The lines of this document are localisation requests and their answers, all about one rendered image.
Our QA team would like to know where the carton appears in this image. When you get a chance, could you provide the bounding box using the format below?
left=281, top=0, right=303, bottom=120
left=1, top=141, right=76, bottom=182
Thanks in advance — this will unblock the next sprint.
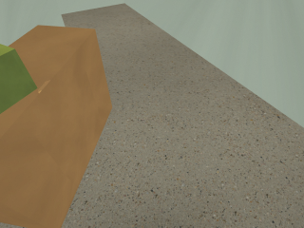
left=0, top=44, right=38, bottom=114

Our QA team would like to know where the pedestal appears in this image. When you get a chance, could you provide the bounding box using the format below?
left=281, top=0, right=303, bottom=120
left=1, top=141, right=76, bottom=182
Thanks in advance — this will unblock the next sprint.
left=0, top=25, right=112, bottom=228

